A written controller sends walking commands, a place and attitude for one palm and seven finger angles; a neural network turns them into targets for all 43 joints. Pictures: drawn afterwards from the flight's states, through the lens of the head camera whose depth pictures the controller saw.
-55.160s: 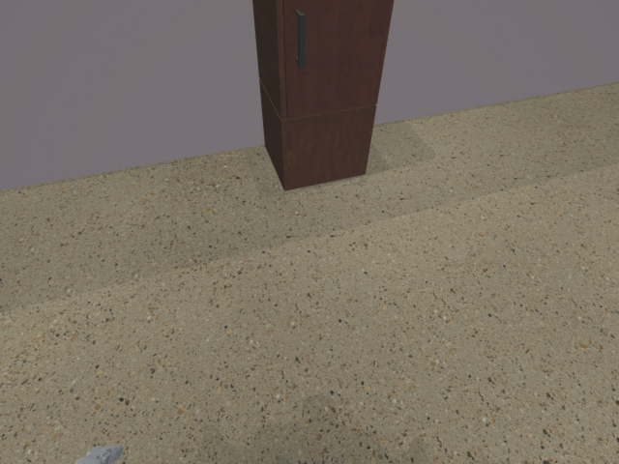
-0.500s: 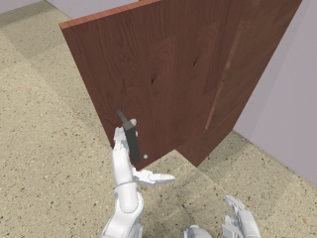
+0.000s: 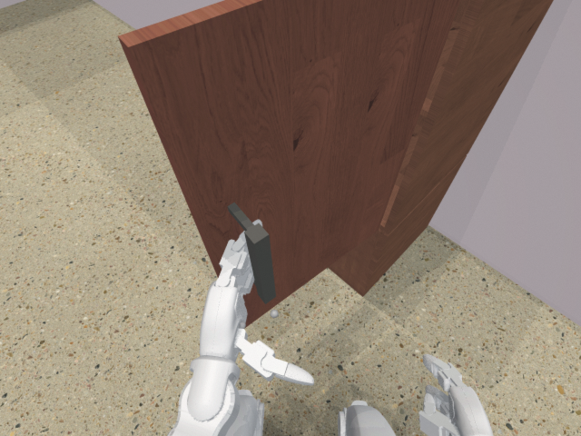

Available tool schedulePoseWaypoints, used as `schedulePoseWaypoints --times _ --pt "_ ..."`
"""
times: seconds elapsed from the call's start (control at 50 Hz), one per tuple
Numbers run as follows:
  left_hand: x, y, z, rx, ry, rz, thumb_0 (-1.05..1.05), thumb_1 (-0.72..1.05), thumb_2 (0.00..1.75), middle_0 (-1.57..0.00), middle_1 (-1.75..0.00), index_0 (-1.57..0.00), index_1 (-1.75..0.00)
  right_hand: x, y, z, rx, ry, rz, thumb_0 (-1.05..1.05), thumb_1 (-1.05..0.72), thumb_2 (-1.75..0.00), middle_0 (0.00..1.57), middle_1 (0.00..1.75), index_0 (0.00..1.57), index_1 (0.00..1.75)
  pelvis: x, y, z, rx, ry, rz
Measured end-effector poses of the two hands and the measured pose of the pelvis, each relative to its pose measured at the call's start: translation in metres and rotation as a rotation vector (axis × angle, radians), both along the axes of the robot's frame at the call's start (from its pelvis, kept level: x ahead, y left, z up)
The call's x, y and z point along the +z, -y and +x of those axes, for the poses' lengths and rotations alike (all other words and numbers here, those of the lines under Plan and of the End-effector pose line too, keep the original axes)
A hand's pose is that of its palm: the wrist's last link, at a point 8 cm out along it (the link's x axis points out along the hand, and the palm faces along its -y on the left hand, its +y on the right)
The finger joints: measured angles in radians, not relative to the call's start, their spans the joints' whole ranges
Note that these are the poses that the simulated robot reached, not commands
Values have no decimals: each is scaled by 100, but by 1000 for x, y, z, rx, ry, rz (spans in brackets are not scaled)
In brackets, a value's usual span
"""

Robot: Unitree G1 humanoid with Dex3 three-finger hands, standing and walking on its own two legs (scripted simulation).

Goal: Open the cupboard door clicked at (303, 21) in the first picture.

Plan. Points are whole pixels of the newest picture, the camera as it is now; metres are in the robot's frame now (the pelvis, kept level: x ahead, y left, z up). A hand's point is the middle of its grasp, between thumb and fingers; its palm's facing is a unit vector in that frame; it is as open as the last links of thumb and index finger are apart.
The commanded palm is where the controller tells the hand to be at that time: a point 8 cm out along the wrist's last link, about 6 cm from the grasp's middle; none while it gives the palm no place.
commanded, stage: slide the hand sideways off the handle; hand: left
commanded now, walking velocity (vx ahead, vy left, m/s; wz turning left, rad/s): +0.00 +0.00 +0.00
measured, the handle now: (253, 257) +0.34 +0.07 +0.06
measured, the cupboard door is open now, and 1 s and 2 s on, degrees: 83 83 83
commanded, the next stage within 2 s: draw the hand back to the body in 0.80 s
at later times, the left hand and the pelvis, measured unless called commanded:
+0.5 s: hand (230, 351) +0.22 +0.08 +0.05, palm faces -0.03 -1.00 +0.00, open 16.3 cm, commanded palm +0.19 +0.14 +0.05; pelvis +0.01 -0.01 -0.01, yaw +1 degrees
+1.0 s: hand (197, 373) +0.19 +0.11 +0.06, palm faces -0.05 -1.00 -0.02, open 16.3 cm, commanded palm +0.17 +0.18 +0.07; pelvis +0.00 -0.01 -0.01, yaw +0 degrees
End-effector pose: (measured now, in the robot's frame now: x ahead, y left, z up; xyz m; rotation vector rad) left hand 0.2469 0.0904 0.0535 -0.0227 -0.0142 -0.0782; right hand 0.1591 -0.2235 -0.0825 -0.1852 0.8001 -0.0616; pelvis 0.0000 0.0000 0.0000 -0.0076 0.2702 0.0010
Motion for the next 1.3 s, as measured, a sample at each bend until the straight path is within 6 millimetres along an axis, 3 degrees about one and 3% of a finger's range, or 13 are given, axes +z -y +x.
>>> schedulePoseWaypoints --times 0.22,0.48,0.8,0.94,1.04,1.3 --pt "1 -25 -20 27 -27 8 -2 -50 30 -15 -31 -17 -31 5 -10 18 15 32 17 1 -91 -90 20 30 20 30 0 1 8 1 -4 -6" --pt "0 -44 -45 44 -33 22 -2 -50 30 -15 -30 -15 -30 7 -5 40 40 94 1 1 -91 -90 20 30 20 30 -8 5 11 11 -19 -8" --pt "-1 -78 -66 63 -57 48 -2 -50 30 -15 -30 -15 -30 1 9 27 -17 86 -25 1 -91 -90 20 30 20 30 -13 10 7 12 -18 -16" --pt "2 -78 -71 43 -26 24 -2 -50 30 -14 -30 -15 -30 1 10 23 -24 108 -37 1 -91 -90 20 30 20 30 -16 8 2 13 -17 -21" --pt "18 -81 -73 35 -12 58 -2 -50 30 -15 -30 -15 -30 7 5 21 -36 115 -20 1 -91 -90 20 30 20 30 -12 6 0 11 9 -21" --pt "67 -118 -75 73 -12 87 -2 -50 30 -15 -30 -15 -30 47 -3 19 -47 156 -18 1 -90 -89 20 30 20 30 23 1 8 19 85 -31"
